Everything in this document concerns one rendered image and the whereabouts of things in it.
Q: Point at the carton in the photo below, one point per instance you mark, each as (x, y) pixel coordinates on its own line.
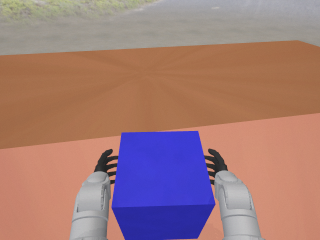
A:
(162, 189)

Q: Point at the right robot hand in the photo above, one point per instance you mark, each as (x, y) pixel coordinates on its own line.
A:
(218, 161)

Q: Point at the left robot forearm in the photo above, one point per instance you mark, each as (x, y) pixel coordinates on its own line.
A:
(91, 209)

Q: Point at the left robot hand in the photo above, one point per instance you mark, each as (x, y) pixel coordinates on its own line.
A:
(102, 164)

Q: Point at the right robot forearm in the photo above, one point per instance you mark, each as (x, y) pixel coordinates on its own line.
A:
(237, 210)

